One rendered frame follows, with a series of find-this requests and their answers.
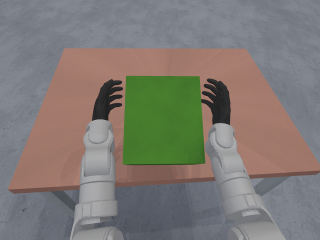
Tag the robot right forearm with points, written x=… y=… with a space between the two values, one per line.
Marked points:
x=240 y=201

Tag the right robot hand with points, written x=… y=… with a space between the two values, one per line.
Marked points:
x=220 y=108

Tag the carton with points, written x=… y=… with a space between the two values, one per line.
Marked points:
x=163 y=122

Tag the left robot hand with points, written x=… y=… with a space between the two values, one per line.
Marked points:
x=102 y=106

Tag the left robot upper arm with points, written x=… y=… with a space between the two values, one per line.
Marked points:
x=103 y=233

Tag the robot left forearm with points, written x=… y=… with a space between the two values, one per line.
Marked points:
x=97 y=201

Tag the right robot upper arm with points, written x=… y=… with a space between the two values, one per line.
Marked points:
x=257 y=230

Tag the table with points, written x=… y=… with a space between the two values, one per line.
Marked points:
x=268 y=142

